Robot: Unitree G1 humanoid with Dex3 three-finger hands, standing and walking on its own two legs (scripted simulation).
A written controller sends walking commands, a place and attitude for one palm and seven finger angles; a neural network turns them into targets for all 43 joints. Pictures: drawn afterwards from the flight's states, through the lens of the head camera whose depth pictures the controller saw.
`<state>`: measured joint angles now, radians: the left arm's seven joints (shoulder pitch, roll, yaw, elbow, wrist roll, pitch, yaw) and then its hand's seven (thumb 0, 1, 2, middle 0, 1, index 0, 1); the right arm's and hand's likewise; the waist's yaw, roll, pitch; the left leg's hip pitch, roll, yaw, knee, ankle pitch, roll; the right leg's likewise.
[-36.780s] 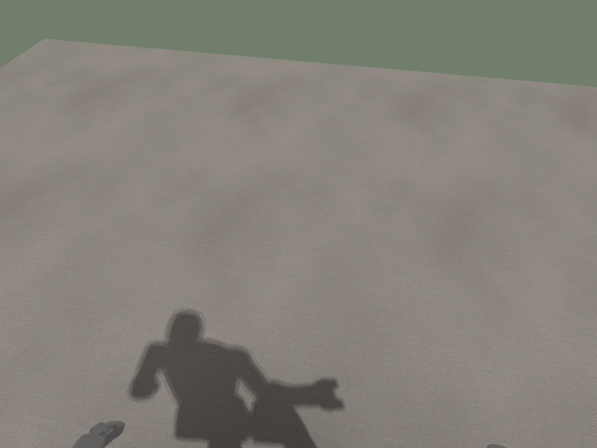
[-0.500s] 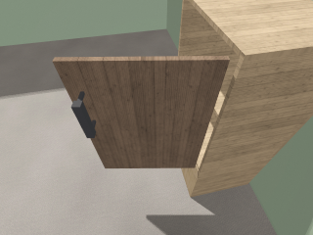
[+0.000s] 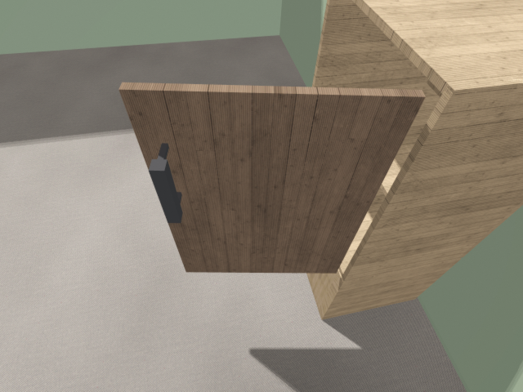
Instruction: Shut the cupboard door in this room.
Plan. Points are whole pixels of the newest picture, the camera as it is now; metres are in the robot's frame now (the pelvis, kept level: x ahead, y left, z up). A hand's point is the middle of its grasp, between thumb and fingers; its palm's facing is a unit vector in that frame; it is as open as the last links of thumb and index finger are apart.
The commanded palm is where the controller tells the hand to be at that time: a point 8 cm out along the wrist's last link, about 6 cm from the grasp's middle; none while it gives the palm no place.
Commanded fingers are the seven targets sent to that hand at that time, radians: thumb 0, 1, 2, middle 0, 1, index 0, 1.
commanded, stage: raise the hand and make a fist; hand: left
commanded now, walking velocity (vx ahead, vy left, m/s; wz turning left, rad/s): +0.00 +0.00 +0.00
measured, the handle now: (169, 184) +0.43 +0.19 +0.04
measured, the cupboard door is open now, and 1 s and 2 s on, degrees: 78 78 78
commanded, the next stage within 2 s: bring the fist close to the handle in 1.88 s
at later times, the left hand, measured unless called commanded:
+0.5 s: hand out of the picture +0.12 +0.18 -0.04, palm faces +0.24 -0.97 -0.06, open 5.6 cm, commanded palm +0.12 +0.22 -0.03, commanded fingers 0.00 0.90 0.90 -0.69 -0.84 -0.69 -0.84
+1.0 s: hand (151, 351) +0.17 +0.16 +0.00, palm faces +0.03 -1.00 -0.02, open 3.4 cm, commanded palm +0.15 +0.23 +0.01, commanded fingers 0.00 0.90 0.90 -1.15 -1.34 -1.15 -1.34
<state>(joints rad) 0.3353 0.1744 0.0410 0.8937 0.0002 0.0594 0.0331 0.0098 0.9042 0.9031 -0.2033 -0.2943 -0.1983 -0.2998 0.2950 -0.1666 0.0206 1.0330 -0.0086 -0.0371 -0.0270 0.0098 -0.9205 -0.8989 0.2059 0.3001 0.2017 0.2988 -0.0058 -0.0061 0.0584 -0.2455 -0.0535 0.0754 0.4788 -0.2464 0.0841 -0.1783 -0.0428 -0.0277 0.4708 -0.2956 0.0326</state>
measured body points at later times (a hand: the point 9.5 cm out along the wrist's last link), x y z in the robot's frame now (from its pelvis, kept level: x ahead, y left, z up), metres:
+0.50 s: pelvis -0.02 -0.04 -0.09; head +0.03 -0.01 +0.35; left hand +0.10 +0.23 -0.03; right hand +0.25 -0.25 -0.12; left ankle +0.00 +0.06 -0.74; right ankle +0.00 -0.12 -0.74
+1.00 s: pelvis -0.01 -0.02 -0.07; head +0.05 -0.02 +0.38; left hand +0.17 +0.22 +0.00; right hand +0.16 -0.27 -0.15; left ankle +0.00 +0.06 -0.74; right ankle +0.00 -0.12 -0.74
